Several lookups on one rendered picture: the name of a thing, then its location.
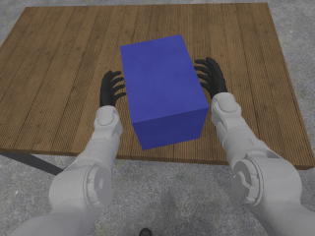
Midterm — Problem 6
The right robot upper arm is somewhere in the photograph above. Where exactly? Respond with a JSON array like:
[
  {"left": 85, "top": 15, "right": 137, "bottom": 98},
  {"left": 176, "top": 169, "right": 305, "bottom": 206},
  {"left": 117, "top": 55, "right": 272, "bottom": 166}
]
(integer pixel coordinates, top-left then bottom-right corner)
[{"left": 230, "top": 156, "right": 315, "bottom": 236}]

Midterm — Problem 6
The table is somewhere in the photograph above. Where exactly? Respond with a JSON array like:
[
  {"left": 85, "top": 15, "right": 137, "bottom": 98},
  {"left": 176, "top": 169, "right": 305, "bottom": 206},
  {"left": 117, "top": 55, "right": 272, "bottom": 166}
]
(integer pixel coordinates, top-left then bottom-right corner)
[{"left": 0, "top": 2, "right": 315, "bottom": 176}]

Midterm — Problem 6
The carton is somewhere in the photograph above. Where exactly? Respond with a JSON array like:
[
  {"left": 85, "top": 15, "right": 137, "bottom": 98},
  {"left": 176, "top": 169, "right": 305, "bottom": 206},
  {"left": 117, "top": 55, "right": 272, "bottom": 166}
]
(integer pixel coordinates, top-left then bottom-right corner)
[{"left": 120, "top": 34, "right": 210, "bottom": 150}]

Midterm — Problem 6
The left robot hand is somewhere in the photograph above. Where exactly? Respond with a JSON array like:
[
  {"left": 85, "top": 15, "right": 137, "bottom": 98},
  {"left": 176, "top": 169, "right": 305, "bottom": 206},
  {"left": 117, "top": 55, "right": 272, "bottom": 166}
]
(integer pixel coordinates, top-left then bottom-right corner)
[{"left": 99, "top": 70, "right": 127, "bottom": 107}]

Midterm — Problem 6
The left robot upper arm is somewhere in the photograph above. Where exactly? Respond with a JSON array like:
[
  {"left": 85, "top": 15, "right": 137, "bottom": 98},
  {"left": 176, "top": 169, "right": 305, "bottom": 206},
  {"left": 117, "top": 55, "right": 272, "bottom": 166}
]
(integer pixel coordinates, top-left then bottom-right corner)
[{"left": 8, "top": 165, "right": 113, "bottom": 236}]

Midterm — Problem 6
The robot right forearm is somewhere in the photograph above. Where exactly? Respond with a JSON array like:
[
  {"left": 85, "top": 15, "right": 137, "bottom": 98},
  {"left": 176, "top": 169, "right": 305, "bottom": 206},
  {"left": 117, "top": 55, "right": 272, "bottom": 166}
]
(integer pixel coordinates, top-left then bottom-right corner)
[{"left": 211, "top": 92, "right": 302, "bottom": 194}]

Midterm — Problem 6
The robot left forearm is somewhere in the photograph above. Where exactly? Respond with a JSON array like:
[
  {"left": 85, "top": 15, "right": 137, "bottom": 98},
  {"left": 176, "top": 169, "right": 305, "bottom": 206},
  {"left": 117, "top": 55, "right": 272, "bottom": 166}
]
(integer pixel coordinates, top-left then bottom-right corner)
[{"left": 48, "top": 105, "right": 123, "bottom": 202}]

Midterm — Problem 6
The right robot hand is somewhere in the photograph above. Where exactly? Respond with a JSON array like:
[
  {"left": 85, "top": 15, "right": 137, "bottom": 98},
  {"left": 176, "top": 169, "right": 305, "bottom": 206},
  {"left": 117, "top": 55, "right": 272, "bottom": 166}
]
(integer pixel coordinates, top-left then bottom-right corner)
[{"left": 194, "top": 57, "right": 228, "bottom": 99}]

